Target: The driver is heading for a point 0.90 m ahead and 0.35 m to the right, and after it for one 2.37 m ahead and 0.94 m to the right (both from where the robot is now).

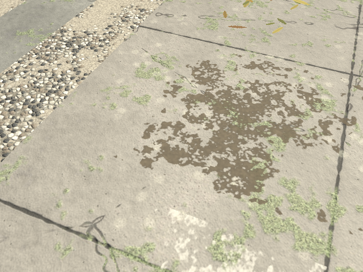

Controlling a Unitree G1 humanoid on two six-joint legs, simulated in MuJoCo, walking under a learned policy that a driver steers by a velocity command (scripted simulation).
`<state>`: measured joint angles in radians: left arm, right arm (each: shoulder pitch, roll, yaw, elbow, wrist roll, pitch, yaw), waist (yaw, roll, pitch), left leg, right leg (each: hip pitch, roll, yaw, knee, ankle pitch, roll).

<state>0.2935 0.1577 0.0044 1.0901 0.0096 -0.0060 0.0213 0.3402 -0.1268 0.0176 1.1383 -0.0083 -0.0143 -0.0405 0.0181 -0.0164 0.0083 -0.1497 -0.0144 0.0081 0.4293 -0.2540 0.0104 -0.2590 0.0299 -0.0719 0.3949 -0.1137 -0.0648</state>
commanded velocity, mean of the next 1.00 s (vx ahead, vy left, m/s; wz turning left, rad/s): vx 0.17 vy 0.00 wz -0.42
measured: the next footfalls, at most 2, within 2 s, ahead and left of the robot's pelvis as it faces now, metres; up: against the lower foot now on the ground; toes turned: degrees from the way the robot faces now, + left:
left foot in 0.86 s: +0.14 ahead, +0.09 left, +0.00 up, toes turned -25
right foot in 1.28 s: +0.26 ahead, -0.25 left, +0.00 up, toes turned -35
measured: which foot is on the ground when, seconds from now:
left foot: down 0.00-0.40, up 0.42-0.84, down 0.86-1.00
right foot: down 0.00-0.84, up 0.86-1.00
